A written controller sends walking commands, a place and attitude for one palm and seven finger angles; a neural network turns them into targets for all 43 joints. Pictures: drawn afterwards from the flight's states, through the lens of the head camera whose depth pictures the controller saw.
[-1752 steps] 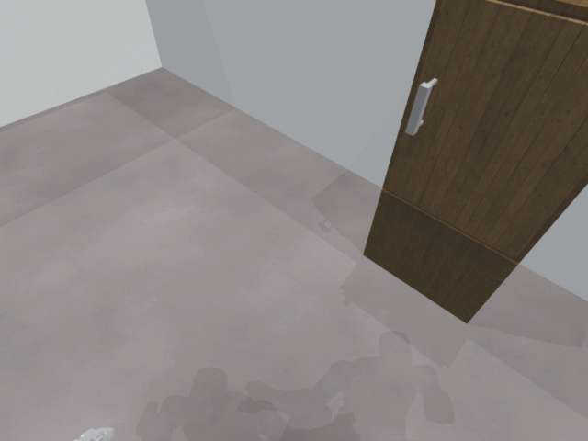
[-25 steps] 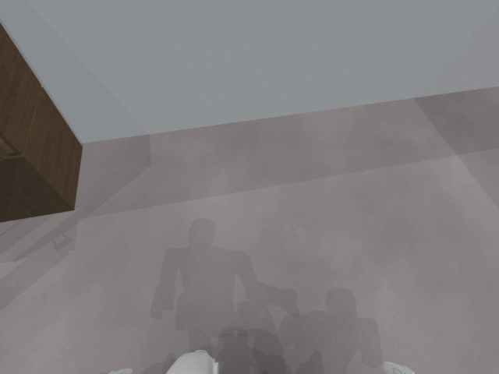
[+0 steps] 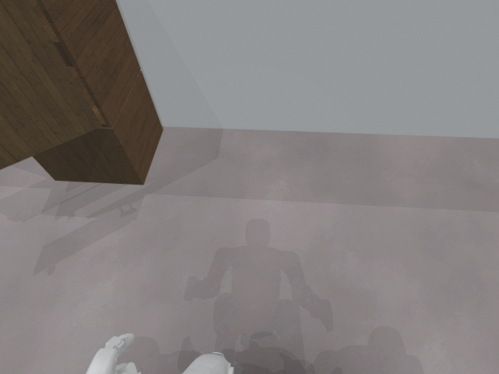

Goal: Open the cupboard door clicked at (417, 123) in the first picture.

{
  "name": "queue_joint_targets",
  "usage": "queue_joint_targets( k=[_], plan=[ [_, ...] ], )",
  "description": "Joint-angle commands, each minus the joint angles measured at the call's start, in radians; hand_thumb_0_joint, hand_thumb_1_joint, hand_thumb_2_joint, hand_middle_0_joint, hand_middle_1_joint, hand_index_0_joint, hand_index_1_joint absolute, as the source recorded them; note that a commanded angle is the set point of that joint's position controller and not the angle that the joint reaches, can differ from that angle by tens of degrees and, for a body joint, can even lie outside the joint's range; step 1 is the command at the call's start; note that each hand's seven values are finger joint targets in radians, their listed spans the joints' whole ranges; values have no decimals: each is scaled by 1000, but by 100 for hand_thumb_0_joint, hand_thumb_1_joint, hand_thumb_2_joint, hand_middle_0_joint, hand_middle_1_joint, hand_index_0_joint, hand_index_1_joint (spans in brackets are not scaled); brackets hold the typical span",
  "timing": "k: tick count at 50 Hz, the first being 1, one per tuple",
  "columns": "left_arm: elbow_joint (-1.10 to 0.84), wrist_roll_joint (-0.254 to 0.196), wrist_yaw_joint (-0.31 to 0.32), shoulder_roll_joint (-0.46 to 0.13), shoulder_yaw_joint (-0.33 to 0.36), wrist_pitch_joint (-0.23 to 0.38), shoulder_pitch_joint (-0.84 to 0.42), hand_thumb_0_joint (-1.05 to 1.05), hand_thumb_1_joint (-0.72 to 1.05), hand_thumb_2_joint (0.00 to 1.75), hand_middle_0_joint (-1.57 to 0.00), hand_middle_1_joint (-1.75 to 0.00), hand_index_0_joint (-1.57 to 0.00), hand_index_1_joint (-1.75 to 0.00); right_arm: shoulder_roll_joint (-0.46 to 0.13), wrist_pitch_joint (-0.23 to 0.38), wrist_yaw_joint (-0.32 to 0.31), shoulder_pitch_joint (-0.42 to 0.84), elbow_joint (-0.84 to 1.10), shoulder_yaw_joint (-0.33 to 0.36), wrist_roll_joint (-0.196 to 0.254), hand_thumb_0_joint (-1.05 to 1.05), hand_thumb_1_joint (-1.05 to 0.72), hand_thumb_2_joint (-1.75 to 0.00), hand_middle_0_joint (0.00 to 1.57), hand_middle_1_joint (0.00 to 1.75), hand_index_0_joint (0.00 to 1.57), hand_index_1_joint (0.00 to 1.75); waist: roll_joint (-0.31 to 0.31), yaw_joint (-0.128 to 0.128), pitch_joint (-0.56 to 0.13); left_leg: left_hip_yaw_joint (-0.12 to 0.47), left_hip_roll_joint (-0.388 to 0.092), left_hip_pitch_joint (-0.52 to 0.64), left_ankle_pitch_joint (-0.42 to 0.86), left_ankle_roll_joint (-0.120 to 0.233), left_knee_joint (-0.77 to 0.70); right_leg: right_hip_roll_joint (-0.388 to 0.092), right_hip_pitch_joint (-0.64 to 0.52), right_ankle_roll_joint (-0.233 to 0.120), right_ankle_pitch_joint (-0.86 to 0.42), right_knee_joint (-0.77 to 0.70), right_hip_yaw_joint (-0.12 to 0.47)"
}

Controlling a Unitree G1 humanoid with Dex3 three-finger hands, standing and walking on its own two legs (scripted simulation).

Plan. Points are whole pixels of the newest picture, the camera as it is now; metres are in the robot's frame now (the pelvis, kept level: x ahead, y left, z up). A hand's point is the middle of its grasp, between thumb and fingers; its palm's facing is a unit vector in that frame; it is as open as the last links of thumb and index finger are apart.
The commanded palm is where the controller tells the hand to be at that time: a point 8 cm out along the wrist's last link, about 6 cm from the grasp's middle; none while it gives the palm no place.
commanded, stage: turn to face it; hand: left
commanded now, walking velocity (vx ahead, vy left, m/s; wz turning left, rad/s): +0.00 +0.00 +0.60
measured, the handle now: out of the picture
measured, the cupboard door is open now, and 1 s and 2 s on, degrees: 39 39 39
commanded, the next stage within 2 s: take the last steps up to it in 0.80 s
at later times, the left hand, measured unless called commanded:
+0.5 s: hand out of the picture +0.04 +0.23 -0.15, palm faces +0.33 -0.90 -0.28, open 7.4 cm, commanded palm none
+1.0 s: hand out of the picture -0.03 +0.17 -0.18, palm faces +0.54 -0.82 -0.20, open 7.4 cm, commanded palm none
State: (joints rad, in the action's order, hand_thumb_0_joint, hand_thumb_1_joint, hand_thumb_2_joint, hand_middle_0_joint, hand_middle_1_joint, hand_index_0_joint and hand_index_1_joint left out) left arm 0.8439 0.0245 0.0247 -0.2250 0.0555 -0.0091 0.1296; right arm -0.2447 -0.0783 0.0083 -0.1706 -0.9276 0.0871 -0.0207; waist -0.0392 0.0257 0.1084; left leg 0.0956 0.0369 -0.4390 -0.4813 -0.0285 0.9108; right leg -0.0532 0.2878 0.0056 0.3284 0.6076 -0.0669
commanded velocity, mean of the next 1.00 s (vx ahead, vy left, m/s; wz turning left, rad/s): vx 0.04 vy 0.02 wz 0.42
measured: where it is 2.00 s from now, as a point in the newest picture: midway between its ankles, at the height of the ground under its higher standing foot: (204, 357)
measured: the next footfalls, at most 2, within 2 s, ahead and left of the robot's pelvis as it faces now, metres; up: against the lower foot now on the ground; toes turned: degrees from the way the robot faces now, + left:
left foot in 0.26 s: +0.03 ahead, +0.13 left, +0.00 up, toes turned +15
right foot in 0.56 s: +0.11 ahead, -0.13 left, +0.00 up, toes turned +17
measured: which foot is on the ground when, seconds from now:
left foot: up 0.00-0.24, down 0.26-0.56, up 0.58-0.86, down 0.88-1.00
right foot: down 0.00-0.24, up 0.26-0.54, down 0.56-0.88, up 0.90-1.00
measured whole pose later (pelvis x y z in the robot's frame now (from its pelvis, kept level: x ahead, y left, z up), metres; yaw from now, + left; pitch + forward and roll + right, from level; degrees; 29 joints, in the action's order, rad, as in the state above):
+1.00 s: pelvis +0.04 -0.01 +0.00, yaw +30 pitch +0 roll +0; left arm 0.99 0.02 0.01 -0.22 0.06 -0.05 0.23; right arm -0.18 -0.02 -0.01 -0.12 -0.95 0.03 -0.03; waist 0.06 -0.03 0.10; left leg -0.02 0.01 -0.26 -0.31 0.03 0.56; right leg -0.08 0.37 0.05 0.53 0.95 -0.07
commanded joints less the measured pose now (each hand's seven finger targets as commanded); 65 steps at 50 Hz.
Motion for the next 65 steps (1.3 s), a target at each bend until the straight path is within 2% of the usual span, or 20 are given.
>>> queue_joint_targets(
  k=[1,7,10,11,12,14,18,26,28,29,32,41,42,44,49,57,58,59,60,65],
  plan=[
    [-58,-3,13,-150,32,14,25,0,90,90,-20,-30,-20,-30,-76,20,14,52,97,15,5,0,-90,-90,20,30,20,30,277,-14,-100,-70,-60,-126,1,-29,291,-279,-121,-135,-420,-263,133],
    [-17,3,8,-211,53,17,124,0,90,90,-20,-30,-20,-30,-33,34,25,110,107,-12,14,0,-90,-90,20,30,20,30,241,-67,-151,-197,-32,8,11,-31,-142,-295,-250,-113,-632,-161,25],
    [-7,-7,1,-218,62,12,112,0,90,90,-20,-30,-20,-30,-63,46,21,35,93,-7,10,0,-90,-90,20,30,20,30,215,-22,-185,-214,-20,180,198,-10,-395,-280,-198,-45,-598,-24,-44],
    [-19,-15,-5,-205,60,8,101,0,90,90,-20,-30,-20,-30,-111,52,19,-20,81,7,5,0,-90,-90,20,30,20,30,111,16,-212,-165,-64,336,359,16,-474,-262,-76,1,-503,100,-82],
    [-54,-21,-12,-137,48,0,95,0,90,90,-20,-30,-20,-30,-224,59,13,-90,77,35,-6,0,-90,-90,20,30,20,30,-193,51,-245,210,-334,493,684,149,-504,-119,197,78,33,330,-129],
    [-97,-8,-2,-121,30,-15,-31,0,90,90,-20,-30,-20,-30,-260,53,-5,-157,54,40,-8,0,-90,-90,20,30,20,30,-152,82,-206,326,-434,407,714,271,-535,-70,310,74,318,534,29],
    [-30,-9,-15,-107,36,-24,17,0,90,90,-20,-30,-20,-30,-188,62,-25,7,91,19,-9,0,-90,-90,20,30,20,30,-150,-7,-156,162,-279,269,586,191,-543,-55,249,76,132,497,66],
    [2,-14,-12,-111,37,-3,160,0,90,90,-20,-30,-20,-30,-172,42,-16,85,102,24,1,0,-90,-90,20,30,20,30,-83,-69,-161,139,-176,74,419,117,-411,28,-157,56,-68,-108,0],
    [-4,9,2,-263,63,16,190,0,90,90,-20,-30,-20,-30,-64,42,-4,77,139,10,14,0,-90,-90,20,30,20,30,367,-88,-146,-82,48,-150,-109,-8,5,-396,-249,-113,-182,-359,443],
    [-9,1,5,-245,54,18,187,0,90,90,-20,-30,-20,-30,-100,36,-1,87,134,13,6,0,-90,-90,20,30,20,30,299,-88,-141,-21,-6,-124,-139,7,192,-431,-145,-179,-188,-351,430],
    [-22,-4,8,-148,29,21,85,0,90,90,-20,-30,-20,-30,-73,24,7,79,86,8,4,0,-90,-90,20,30,20,30,278,-26,-102,-44,-48,-122,10,-14,307,-272,-114,-136,-399,-273,188],
    [59,-4,4,-184,47,23,163,0,90,90,-20,-30,-20,-30,-19,54,2,53,38,-28,14,0,-90,-90,20,30,20,30,218,-38,-161,-178,-10,183,174,-6,-389,-244,-191,-80,-587,-120,49],
    [60,-13,2,-171,45,19,144,0,90,90,-20,-30,-20,-30,-45,63,1,9,22,-24,11,0,-90,-90,20,30,20,30,162,-12,-173,-157,-38,292,303,9,-512,-225,-127,-39,-509,-55,21],
    [23,-23,-4,-69,17,5,141,0,90,90,-20,-30,-20,-30,-192,67,-9,-49,22,6,-5,0,-90,-90,20,30,20,30,-252,11,-193,241,-408,437,844,202,-551,-63,160,69,245,213,-55],
    [51,-8,-22,-65,22,-9,44,0,90,90,-20,-30,-20,-30,-134,79,-40,-53,4,-14,-11,0,-90,-90,20,30,20,30,-139,-1,-148,164,-305,363,578,231,-574,-31,234,40,193,451,40],
    [101,-3,-45,-50,32,23,172,0,90,90,-20,-30,-20,-30,-124,82,-23,-21,-4,-7,-2,0,-90,-90,20,30,20,30,-49,-84,-96,88,-171,65,43,159,-512,32,-201,22,31,-83,-56],
    [124,4,-39,-102,46,34,256,0,90,90,-20,-30,-20,-30,-89,86,-16,0,7,-12,7,0,-90,-90,20,30,20,30,91,-129,-94,-3,-76,-103,-19,106,-347,-67,-373,-3,110,-229,65],
    [139,12,-26,-208,69,43,335,0,90,90,-20,-30,-20,-30,-22,91,-8,17,44,-24,13,0,-90,-90,20,30,20,30,415,-165,-79,-140,23,-315,-128,38,-51,-383,-478,-109,251,-415,470],
    [133,-3,-21,-229,64,36,357,0,90,90,-20,-30,-20,-30,-84,84,1,97,78,-17,-7,0,-90,-90,20,30,20,30,299,-179,-18,-49,-29,-333,-126,35,144,-483,-324,-185,350,-506,593],
    [122,-3,-11,-103,30,81,197,0,90,90,-20,-30,-20,-30,-25,64,31,45,9,-15,-6,0,-90,-90,20,30,20,30,198,-52,17,-77,-127,-248,234,-15,193,-309,-158,-100,-54,-458,171]
  ],
)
